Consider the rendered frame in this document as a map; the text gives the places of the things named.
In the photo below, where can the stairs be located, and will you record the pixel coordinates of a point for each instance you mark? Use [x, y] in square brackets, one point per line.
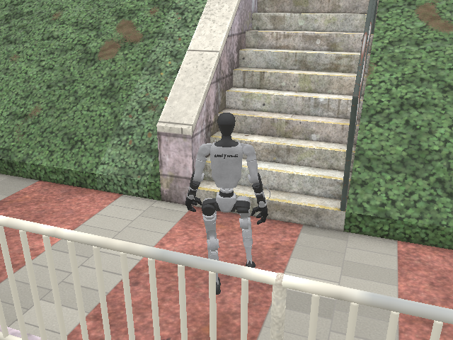
[291, 99]

